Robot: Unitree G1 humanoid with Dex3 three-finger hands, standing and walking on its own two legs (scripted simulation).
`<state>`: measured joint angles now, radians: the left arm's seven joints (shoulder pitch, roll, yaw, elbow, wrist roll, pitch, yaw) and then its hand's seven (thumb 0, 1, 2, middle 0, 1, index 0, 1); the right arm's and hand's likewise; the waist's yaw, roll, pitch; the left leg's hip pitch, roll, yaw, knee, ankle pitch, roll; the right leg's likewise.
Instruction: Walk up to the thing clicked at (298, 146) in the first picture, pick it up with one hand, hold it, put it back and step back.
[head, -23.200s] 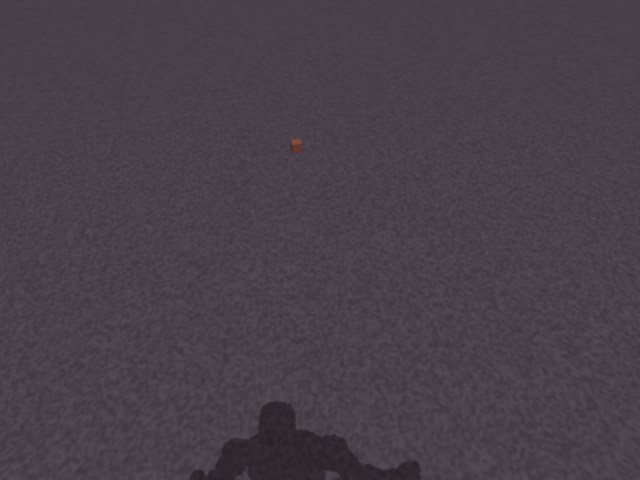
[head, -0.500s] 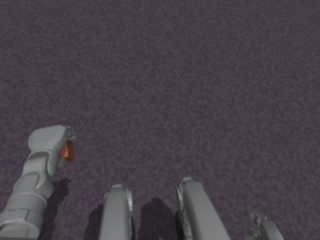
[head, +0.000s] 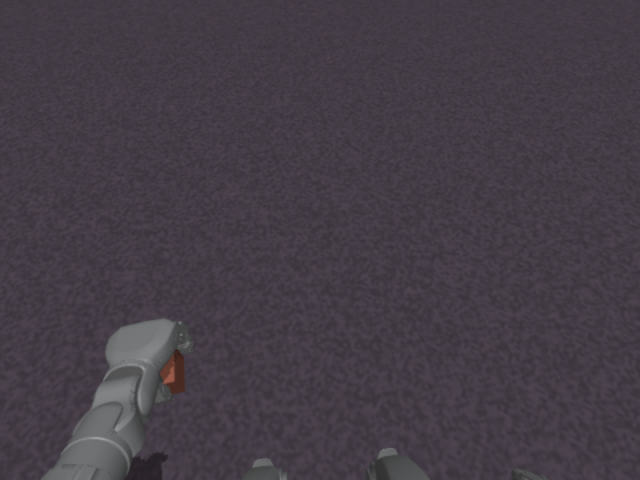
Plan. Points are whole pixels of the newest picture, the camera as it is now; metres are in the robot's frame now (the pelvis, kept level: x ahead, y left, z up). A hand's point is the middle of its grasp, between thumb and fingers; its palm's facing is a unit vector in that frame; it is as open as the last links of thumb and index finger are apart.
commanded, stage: lift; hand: left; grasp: from above
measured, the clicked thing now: (160, 372) +0.34 +0.23 -0.12
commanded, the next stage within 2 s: hold in 0.30 s
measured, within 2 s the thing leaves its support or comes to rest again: neither
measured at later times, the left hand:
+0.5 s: hand (148, 340) +0.34 +0.22 -0.02, palm faces -0.45 -0.07 -0.89, open 8.2 cm
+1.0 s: hand (136, 327) +0.34 +0.22 +0.02, palm faces -0.45 -0.05 -0.89, open 8.2 cm
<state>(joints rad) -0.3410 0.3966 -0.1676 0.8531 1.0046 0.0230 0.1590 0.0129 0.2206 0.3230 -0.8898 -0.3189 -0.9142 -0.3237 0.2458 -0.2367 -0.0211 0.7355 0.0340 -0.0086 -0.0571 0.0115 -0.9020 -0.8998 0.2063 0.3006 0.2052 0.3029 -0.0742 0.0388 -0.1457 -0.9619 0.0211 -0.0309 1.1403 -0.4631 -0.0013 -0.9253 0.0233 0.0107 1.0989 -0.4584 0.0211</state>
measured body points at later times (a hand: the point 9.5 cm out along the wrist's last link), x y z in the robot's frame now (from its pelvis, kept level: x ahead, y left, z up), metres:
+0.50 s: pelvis +0.03 +0.00 +0.06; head +0.08 -0.01 +0.51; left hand +0.36 +0.22 +0.03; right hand +0.13 -0.27 -0.07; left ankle +0.05 +0.12 -0.65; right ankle +0.04 -0.14 -0.65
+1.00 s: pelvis +0.04 +0.00 +0.07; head +0.06 -0.02 +0.52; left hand +0.36 +0.22 +0.07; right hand +0.15 -0.26 -0.04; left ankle +0.05 +0.12 -0.65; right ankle +0.04 -0.14 -0.65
